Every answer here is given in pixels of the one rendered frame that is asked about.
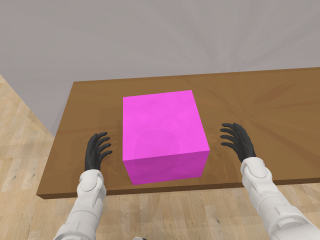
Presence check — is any robot right forearm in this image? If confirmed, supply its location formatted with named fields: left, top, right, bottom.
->
left=240, top=157, right=320, bottom=237

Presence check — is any right robot hand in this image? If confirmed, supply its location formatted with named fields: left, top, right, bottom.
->
left=220, top=122, right=257, bottom=163

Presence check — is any right robot upper arm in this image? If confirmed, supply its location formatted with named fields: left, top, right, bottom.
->
left=269, top=223, right=320, bottom=240

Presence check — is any table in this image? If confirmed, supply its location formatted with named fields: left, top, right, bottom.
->
left=36, top=67, right=320, bottom=200

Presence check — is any left robot hand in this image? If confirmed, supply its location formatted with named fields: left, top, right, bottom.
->
left=84, top=132, right=113, bottom=171

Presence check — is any carton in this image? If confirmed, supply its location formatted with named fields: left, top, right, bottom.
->
left=122, top=90, right=210, bottom=185

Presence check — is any robot left forearm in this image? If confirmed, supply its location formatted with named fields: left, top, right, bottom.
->
left=53, top=169, right=107, bottom=240

